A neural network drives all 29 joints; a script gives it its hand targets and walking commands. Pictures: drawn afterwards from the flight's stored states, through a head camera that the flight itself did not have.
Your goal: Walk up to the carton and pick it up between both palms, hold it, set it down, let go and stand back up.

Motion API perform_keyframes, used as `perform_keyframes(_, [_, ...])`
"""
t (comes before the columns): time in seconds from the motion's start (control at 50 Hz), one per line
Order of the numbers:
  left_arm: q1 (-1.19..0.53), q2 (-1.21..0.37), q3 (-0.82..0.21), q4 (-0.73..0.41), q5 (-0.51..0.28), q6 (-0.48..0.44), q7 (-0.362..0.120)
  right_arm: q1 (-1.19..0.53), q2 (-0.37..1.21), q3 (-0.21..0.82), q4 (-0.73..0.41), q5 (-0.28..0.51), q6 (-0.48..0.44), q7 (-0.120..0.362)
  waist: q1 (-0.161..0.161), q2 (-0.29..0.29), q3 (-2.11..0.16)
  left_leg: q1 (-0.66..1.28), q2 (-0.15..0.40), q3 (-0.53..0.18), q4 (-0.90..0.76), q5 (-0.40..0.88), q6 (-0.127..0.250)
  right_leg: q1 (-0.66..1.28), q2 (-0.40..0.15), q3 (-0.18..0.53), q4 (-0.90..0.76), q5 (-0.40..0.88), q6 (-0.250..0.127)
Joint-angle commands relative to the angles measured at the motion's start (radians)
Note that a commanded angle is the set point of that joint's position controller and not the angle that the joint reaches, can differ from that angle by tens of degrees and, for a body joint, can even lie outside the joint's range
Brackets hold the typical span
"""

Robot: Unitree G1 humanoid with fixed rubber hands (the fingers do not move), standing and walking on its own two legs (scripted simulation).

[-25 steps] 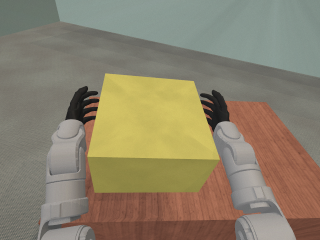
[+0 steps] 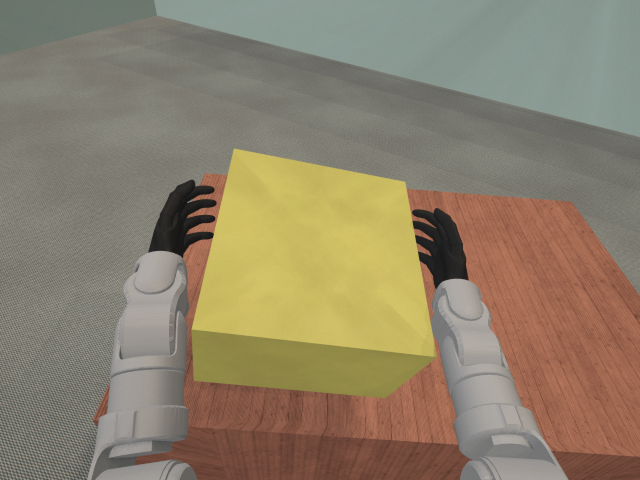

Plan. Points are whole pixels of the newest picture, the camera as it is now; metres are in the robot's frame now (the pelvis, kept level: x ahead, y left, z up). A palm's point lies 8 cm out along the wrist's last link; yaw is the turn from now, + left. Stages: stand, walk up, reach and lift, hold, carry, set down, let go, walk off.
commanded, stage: set down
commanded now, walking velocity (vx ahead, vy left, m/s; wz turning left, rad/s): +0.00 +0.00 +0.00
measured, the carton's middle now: (309, 272) +0.37 +0.01 +0.09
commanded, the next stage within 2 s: none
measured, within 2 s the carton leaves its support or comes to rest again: neither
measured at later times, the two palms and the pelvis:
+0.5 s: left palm (186, 265) +0.35 +0.17 +0.12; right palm (448, 273) +0.37 -0.17 +0.10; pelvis +0.01 -0.01 +0.00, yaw +0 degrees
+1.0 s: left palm (209, 277) +0.36 +0.14 +0.09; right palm (457, 281) +0.38 -0.20 +0.08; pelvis +0.00 -0.02 +0.00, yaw -2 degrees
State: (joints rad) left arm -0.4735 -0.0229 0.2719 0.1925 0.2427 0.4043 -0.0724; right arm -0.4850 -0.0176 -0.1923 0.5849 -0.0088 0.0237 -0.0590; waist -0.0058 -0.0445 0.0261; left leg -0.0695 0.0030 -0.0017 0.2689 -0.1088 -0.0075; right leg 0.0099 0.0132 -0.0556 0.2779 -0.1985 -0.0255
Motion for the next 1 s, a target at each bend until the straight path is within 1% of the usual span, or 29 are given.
perform_keyframes(0.0, [-0.469, -0.452, -0.507, -0.079, -0.097, -0.095, -0.048, -0.733, 0.369, 0.422, -0.310, 0.043, -0.169, 0.084, -0.026, 0.016, -0.447, 0.272, -0.007, 0.043, 0.059, 0.281, -0.006, -0.035, 0.025, -0.069, -0.023, 0.330, 0.057])
perform_keyframes(0.06, [-0.434, -0.451, -0.505, -0.102, -0.088, -0.101, -0.043, -0.698, 0.372, 0.467, -0.296, 0.065, -0.167, 0.073, -0.020, 0.014, -0.453, 0.235, -0.016, 0.035, 0.066, 0.324, -0.008, 0.020, 0.017, -0.048, -0.004, 0.454, 0.069])
perform_keyframes(0.12, [-0.396, -0.440, -0.484, -0.126, -0.075, -0.086, -0.047, -0.662, 0.378, 0.495, -0.281, 0.086, -0.152, 0.065, -0.010, 0.022, -0.435, 0.171, -0.024, 0.033, 0.054, 0.311, -0.006, 0.073, 0.004, -0.027, 0.016, 0.546, 0.080])
perform_keyframes(0.18, [-0.359, -0.432, -0.461, -0.145, -0.060, -0.068, -0.051, -0.631, 0.381, 0.505, -0.273, 0.100, -0.137, 0.062, -0.001, 0.032, -0.411, 0.130, -0.028, 0.034, 0.041, 0.289, -0.005, 0.099, -0.004, -0.014, 0.029, 0.601, 0.085])
perform_keyframes(0.26, [-0.329, -0.430, -0.442, -0.154, -0.045, -0.055, -0.056, -0.608, 0.379, 0.501, -0.270, 0.101, -0.129, 0.063, -0.001, 0.031, -0.383, 0.106, -0.026, 0.037, 0.030, 0.266, -0.005, 0.104, -0.007, -0.009, 0.034, 0.630, 0.088])
perform_keyframes(0.36, [-0.331, -0.438, -0.443, -0.137, -0.042, -0.071, -0.055, -0.607, 0.368, 0.474, -0.264, 0.077, -0.148, 0.070, -0.009, 0.021, -0.382, 0.104, -0.019, 0.039, 0.028, 0.251, -0.009, 0.081, -0.001, -0.020, 0.027, 0.606, 0.082])
perform_keyframes(0.46, [-0.360, -0.453, -0.453, -0.077, -0.042, -0.119, -0.039, -0.622, 0.350, 0.416, -0.219, 0.039, -0.189, 0.090, -0.010, 0.021, -0.404, 0.134, -0.007, 0.038, 0.031, 0.236, -0.015, 0.013, 0.010, -0.044, 0.006, 0.501, 0.068])
perform_keyframes(0.58, [-0.411, -0.465, -0.434, 0.038, -0.032, -0.190, -0.005, -0.649, 0.332, 0.318, -0.100, -0.012, -0.232, 0.130, 0.008, 0.033, -0.410, 0.169, 0.008, 0.047, 0.019, 0.187, -0.008, -0.098, 0.013, -0.063, -0.028, 0.307, 0.050])
perform_keyframes(0.64, [-0.437, -0.470, -0.412, 0.091, -0.025, -0.219, 0.011, -0.667, 0.332, 0.278, -0.039, -0.034, -0.246, 0.151, 0.022, 0.034, -0.411, 0.167, 0.013, 0.054, 0.012, 0.169, 0.000, -0.125, 0.009, -0.061, -0.036, 0.253, 0.046])
perform_keyframes(0.7, [-0.458, -0.474, -0.385, 0.138, -0.017, -0.244, 0.024, -0.685, 0.336, 0.249, 0.014, -0.051, -0.259, 0.167, 0.036, 0.030, -0.421, 0.153, 0.015, 0.064, 0.007, 0.167, 0.007, -0.122, 0.005, -0.055, -0.035, 0.253, 0.047])
perform_keyframes(0.72, [-0.464, -0.491, -0.392, 0.107, -0.020, -0.252, 0.030, -0.696, 0.327, 0.263, -0.007, -0.045, -0.273, 0.169, 0.038, 0.053, -0.476, 0.191, 0.021, 0.074, 0.027, 0.249, -0.010, -0.121, 0.009, -0.045, -0.022, 0.303, 0.044])
perform_keyframes(0.76, [-0.456, -0.493, -0.388, 0.125, -0.015, -0.264, 0.039, -0.699, 0.318, 0.266, 0.030, -0.037, -0.279, 0.171, 0.047, 0.052, -0.473, 0.217, 0.023, 0.072, 0.044, 0.308, -0.015, -0.133, 0.018, -0.046, -0.030, 0.308, 0.036])
perform_keyframes(0.78, [-0.460, -0.492, -0.384, 0.132, -0.014, -0.271, 0.040, -0.695, 0.318, 0.260, 0.048, -0.033, -0.282, 0.172, 0.045, 0.056, -0.479, 0.214, 0.022, 0.075, 0.048, 0.321, -0.016, -0.131, 0.016, -0.042, -0.032, 0.320, 0.035])
perform_keyframes(0.8, [-0.462, -0.490, -0.370, 0.158, -0.012, -0.275, 0.039, -0.689, 0.315, 0.249, 0.074, -0.042, -0.279, 0.172, 0.040, 0.041, -0.458, 0.192, 0.021, 0.078, 0.039, 0.288, -0.008, -0.128, 0.012, -0.034, -0.039, 0.305, 0.037])
perform_keyframes(0.82, [-0.460, -0.491, -0.360, 0.176, -0.002, -0.277, 0.037, -0.675, 0.317, 0.236, 0.109, -0.049, -0.276, 0.172, 0.036, 0.042, -0.433, 0.178, 0.021, 0.079, 0.031, 0.268, -0.008, -0.128, 0.009, -0.032, -0.039, 0.303, 0.039])
perform_keyframes(0.84, [-0.453, -0.485, -0.338, 0.189, 0.002, -0.281, 0.035, -0.679, 0.317, 0.230, 0.112, -0.056, -0.276, 0.173, 0.048, 0.031, -0.431, 0.157, 0.019, 0.083, 0.022, 0.238, 0.001, -0.125, 0.004, -0.026, -0.040, 0.288, 0.044])
perform_keyframes(0.86, [-0.453, -0.494, -0.337, 0.188, -0.003, -0.287, 0.034, -0.691, 0.326, 0.231, 0.098, -0.061, -0.285, 0.173, 0.048, 0.016, -0.450, 0.146, 0.020, 0.086, 0.020, 0.240, 0.006, -0.117, 0.003, -0.026, -0.035, 0.316, 0.050])
perform_keyframes(0.88, [-0.459, -0.491, -0.326, 0.194, 0.000, -0.295, 0.034, -0.694, 0.328, 0.231, 0.108, -0.065, -0.289, 0.175, 0.057, 0.011, -0.452, 0.136, 0.020, 0.089, 0.019, 0.244, 0.008, -0.108, 0.002, -0.023, -0.029, 0.332, 0.052])
perform_keyframes(0.94, [-0.473, -0.488, -0.303, 0.220, 0.007, -0.318, 0.035, -0.708, 0.344, 0.232, 0.127, -0.077, -0.299, 0.178, 0.067, -0.008, -0.453, 0.098, 0.019, 0.094, 0.015, 0.250, 0.011, -0.072, -0.002, -0.013, -0.014, 0.398, 0.060])
perform_keyframes(0.96, [-0.478, -0.489, -0.299, 0.236, 0.007, -0.324, 0.037, -0.725, 0.347, 0.229, 0.126, -0.078, -0.304, 0.180, 0.074, -0.006, -0.454, 0.073, 0.015, 0.098, 0.006, 0.220, 0.015, -0.064, -0.006, -0.008, -0.017, 0.381, 0.061])
perform_keyframes(0.98, [-0.493, -0.492, -0.299, 0.228, 0.004, -0.334, 0.041, -0.723, 0.352, 0.222, 0.135, -0.087, -0.308, 0.180, 0.069, -0.007, -0.467, 0.065, 0.017, 0.100, 0.001, 0.208, 0.017, -0.063, -0.010, -0.005, -0.014, 0.377, 0.063])
